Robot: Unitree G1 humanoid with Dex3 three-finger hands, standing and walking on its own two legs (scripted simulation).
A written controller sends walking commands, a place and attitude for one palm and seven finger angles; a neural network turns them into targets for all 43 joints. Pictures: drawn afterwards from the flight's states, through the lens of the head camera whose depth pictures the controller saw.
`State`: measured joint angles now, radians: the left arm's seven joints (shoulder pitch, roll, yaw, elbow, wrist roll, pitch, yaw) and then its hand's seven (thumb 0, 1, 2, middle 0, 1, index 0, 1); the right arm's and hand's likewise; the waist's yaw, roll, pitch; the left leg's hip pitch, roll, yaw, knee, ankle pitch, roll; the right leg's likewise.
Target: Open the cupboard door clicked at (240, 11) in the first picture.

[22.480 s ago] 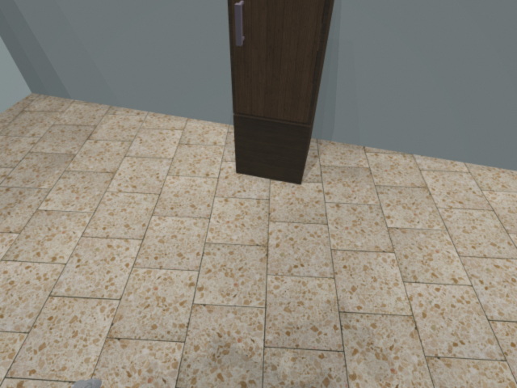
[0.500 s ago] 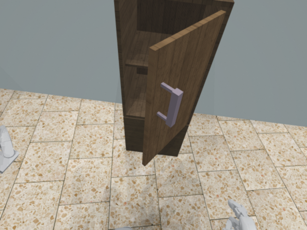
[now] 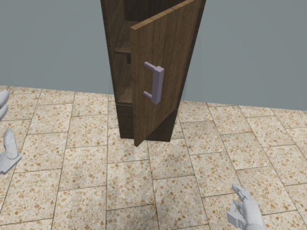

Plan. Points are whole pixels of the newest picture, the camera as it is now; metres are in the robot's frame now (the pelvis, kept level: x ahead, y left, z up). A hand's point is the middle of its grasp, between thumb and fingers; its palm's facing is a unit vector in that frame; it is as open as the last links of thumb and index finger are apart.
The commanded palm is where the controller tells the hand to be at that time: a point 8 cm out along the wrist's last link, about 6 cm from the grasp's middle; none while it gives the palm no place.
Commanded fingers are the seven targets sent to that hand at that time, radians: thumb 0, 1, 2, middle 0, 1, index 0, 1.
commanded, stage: stop stepping back and stand still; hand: left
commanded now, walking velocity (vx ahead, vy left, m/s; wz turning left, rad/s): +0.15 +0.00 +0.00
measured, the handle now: (152, 83) +0.54 +0.05 +0.06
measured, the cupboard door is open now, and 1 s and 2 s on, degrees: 54 54 54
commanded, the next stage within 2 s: let the arm hang, fingers relaxed in 0.72 s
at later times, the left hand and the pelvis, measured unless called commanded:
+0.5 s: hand out of the picture +0.09 +0.26 +0.16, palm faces +0.50 -0.76 -0.41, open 7.4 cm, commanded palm +0.03 +0.30 +0.18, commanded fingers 0.00 0.90 0.90 -0.20 -0.30 -0.20 -0.30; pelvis -0.10 -0.01 -0.01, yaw +3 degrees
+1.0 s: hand out of the picture +0.06 +0.22 -0.08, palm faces +0.17 -0.92 -0.34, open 7.4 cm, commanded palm none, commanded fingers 0.00 0.90 0.90 -0.20 -0.30 -0.20 -0.30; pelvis -0.11 -0.02 -0.01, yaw +7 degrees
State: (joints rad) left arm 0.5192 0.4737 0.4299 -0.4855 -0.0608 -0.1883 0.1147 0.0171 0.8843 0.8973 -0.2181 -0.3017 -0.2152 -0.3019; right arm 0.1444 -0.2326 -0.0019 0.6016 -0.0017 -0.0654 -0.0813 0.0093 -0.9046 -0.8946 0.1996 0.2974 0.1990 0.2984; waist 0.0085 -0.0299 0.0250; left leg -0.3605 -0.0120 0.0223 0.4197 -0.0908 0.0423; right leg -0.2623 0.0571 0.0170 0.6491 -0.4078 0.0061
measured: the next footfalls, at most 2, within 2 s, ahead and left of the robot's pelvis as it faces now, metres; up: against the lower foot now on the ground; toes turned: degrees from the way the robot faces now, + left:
left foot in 0.44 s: -0.08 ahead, +0.10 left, +0.00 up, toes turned +7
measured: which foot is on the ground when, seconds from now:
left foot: down 0.00-0.18, up 0.20-0.42, down 0.44-1.00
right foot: down 0.00-1.00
